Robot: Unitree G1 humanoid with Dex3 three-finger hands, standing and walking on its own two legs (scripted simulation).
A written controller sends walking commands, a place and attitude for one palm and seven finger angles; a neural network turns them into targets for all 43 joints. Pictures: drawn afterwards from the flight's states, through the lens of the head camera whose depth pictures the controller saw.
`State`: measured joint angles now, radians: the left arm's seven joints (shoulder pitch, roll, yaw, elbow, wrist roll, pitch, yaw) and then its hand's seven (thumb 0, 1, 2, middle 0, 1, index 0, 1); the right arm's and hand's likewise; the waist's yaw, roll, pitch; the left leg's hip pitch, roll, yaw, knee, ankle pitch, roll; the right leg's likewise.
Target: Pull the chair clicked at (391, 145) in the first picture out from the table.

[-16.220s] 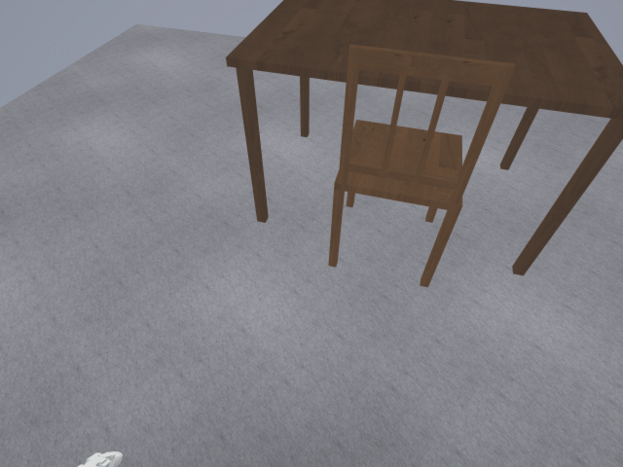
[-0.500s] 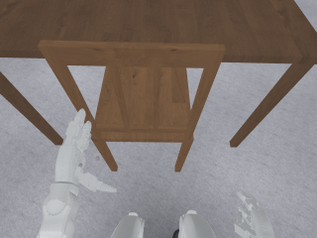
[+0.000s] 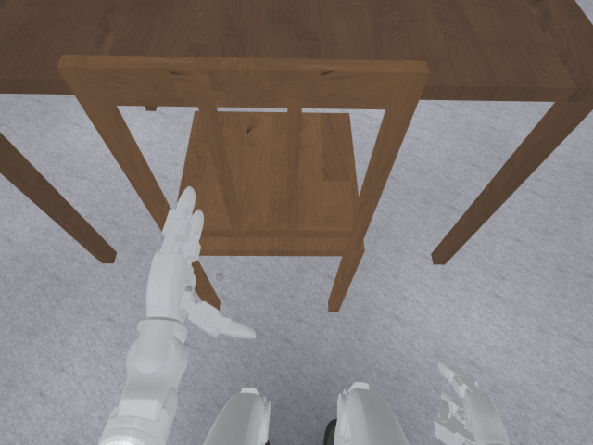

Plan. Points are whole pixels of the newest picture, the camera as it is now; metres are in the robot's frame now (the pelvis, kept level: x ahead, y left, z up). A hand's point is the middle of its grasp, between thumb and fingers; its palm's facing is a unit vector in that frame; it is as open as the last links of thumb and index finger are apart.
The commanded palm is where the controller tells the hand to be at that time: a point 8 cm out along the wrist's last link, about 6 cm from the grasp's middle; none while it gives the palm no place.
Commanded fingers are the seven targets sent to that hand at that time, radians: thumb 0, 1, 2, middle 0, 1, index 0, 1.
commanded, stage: aim the fingers beside a spindle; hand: left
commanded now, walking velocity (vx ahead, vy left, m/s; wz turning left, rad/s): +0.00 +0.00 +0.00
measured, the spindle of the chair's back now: (225, 178) +0.48 +0.13 +0.01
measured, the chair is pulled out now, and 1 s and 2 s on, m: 0.00 0.00 0.00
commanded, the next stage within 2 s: push the fingers through the gap in 0.74 s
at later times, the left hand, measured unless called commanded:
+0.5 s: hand (235, 274) +0.33 +0.10 +0.02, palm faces +0.01 -1.00 -0.02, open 16.9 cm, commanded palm +0.31 +0.15 +0.02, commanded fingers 0.00 -0.50 0.30 -0.06 -0.08 -0.06 -0.08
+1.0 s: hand (239, 262) +0.35 +0.09 +0.01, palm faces +0.01 -1.00 -0.03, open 16.9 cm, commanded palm +0.33 +0.15 +0.01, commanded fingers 0.00 -0.50 0.30 -0.06 -0.08 -0.06 -0.08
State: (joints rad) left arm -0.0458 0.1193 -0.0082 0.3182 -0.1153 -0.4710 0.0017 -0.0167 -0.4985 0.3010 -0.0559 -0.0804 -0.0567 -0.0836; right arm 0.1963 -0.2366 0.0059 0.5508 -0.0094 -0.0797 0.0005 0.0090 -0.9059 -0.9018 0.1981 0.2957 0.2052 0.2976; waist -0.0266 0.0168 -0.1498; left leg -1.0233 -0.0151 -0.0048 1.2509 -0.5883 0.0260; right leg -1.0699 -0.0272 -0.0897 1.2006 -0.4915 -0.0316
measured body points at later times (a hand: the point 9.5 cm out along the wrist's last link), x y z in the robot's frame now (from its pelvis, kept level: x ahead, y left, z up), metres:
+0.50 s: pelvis -0.01 -0.01 -0.01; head +0.10 -0.01 +0.43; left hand +0.32 +0.15 +0.02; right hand +0.16 -0.24 -0.12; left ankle +0.00 +0.10 -0.63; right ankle +0.04 -0.11 -0.63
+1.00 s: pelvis +0.00 -0.01 -0.01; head +0.11 -0.01 +0.43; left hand +0.34 +0.15 +0.02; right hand +0.16 -0.25 -0.12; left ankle +0.00 +0.10 -0.63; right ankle +0.04 -0.11 -0.63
